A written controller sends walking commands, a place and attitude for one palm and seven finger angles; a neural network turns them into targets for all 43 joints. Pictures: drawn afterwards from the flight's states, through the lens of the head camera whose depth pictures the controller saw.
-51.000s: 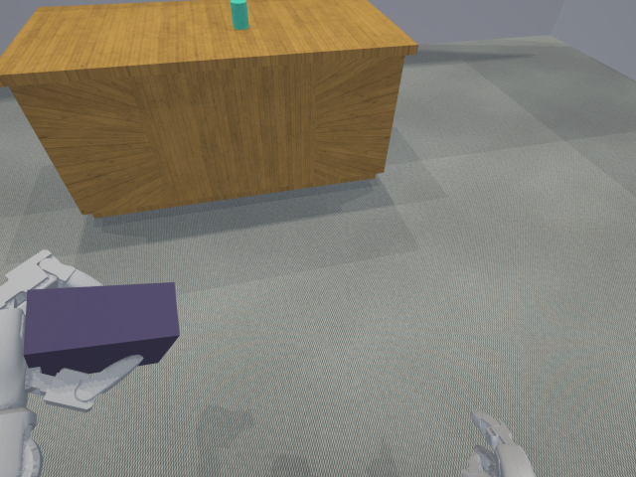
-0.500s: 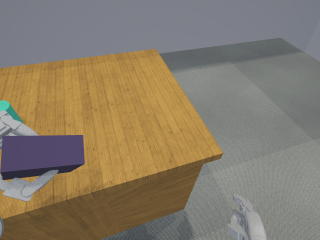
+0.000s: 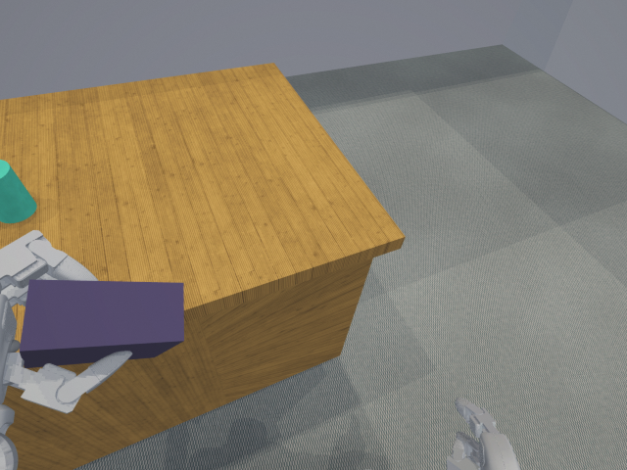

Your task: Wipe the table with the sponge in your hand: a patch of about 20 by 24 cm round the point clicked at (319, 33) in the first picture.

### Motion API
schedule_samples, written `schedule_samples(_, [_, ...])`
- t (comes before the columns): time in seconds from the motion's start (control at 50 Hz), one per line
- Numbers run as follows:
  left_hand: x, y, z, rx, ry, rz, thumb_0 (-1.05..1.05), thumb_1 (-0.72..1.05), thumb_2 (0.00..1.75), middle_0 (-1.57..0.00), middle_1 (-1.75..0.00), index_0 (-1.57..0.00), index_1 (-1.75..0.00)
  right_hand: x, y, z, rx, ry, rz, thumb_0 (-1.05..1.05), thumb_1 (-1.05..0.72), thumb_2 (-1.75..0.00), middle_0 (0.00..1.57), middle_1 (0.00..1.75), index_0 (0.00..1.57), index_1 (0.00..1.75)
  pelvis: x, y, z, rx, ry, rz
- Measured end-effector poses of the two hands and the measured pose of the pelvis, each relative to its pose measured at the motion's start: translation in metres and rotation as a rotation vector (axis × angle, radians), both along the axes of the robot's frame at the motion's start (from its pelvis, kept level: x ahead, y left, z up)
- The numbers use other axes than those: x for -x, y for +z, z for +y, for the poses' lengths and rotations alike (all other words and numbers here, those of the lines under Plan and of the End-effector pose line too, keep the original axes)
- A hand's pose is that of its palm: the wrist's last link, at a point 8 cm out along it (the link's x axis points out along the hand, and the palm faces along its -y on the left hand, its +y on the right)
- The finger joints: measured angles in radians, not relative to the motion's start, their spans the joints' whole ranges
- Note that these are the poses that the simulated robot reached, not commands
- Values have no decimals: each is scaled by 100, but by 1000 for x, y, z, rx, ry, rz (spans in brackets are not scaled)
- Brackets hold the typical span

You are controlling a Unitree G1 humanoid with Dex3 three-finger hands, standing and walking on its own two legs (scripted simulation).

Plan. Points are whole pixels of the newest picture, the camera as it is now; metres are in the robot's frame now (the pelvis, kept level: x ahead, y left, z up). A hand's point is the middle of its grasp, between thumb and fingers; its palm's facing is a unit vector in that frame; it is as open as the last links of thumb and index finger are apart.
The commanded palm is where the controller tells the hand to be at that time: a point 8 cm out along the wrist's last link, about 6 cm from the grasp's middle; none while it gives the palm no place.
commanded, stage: step back with the hand held close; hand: left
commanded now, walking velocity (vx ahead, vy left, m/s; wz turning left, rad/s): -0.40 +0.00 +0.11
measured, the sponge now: (125, 325) +0.22 +0.20 +0.14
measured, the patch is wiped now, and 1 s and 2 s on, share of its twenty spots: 0.95 0.95 0.95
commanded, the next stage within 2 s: stop stepping back and stand still in 0.06 s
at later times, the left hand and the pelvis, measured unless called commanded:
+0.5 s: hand out of the picture -0.01 +0.21 +0.14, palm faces +0.43 -0.82 -0.37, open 9.5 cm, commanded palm -0.06 +0.24 +0.18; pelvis -0.19 -0.05 -0.02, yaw +6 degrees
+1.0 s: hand out of the picture -0.08 +0.18 +0.18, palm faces +0.46 -0.80 -0.39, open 9.5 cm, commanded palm -0.13 +0.22 +0.18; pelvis -0.26 -0.08 -0.01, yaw +6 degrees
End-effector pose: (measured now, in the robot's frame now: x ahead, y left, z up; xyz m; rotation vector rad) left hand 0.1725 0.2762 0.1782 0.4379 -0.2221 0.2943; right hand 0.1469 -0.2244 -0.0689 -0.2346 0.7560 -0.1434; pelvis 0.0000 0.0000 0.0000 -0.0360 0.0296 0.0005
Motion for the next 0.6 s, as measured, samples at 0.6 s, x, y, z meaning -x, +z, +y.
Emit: schedule_samples(0.6, [248,4,-35,-37,151,-104,-2,-49,108,-79,-139,-81,-140,202,-16,-63,-22,9,-91,1,-90,-90,20,30,19,30,194,-13,-53,-60,113,-13])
